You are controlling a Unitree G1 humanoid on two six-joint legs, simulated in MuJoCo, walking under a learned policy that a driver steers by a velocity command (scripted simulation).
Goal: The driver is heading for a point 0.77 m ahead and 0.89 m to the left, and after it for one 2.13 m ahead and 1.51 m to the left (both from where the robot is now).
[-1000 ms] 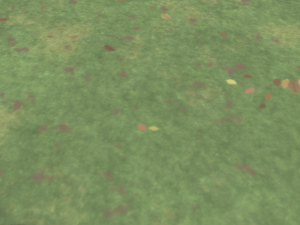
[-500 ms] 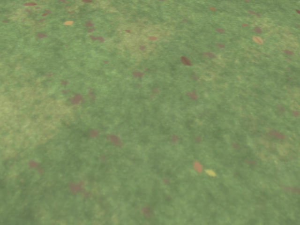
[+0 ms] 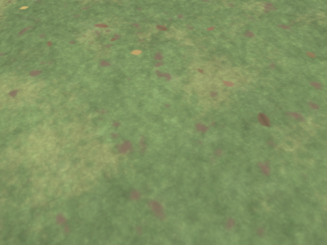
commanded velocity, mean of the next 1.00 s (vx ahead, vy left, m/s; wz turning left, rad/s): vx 0.50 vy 0.00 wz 0.60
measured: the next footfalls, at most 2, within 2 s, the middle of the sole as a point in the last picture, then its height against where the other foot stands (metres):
left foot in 0.38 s outside the picture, level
right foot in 0.90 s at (146, 198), level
